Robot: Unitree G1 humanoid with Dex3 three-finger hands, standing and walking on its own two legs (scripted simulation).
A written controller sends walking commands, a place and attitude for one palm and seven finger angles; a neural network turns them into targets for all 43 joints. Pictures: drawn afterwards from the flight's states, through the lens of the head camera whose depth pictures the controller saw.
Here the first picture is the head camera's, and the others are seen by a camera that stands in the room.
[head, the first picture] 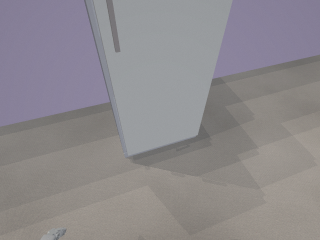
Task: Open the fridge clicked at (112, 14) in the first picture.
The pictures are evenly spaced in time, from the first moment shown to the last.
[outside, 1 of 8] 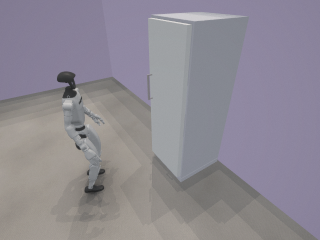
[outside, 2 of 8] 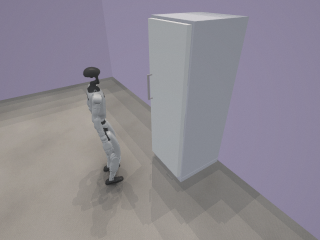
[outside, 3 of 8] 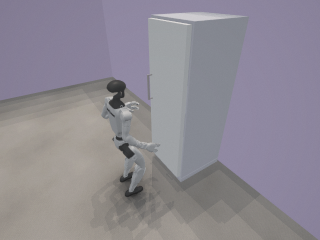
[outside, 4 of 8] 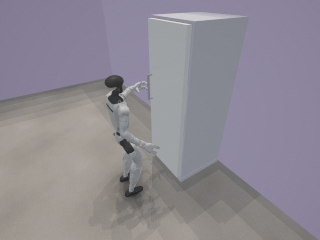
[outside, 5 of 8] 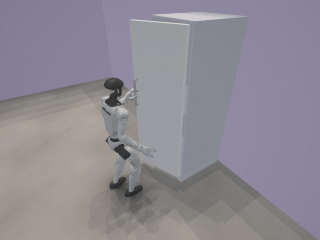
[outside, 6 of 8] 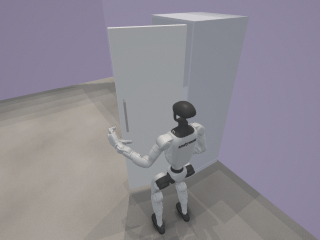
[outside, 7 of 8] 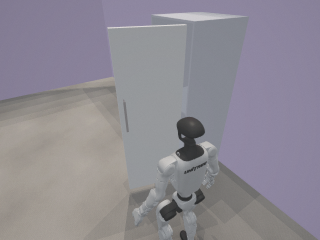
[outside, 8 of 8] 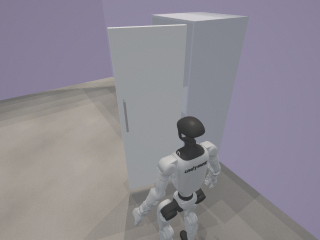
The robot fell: no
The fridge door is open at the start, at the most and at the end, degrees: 0 80 73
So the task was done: yes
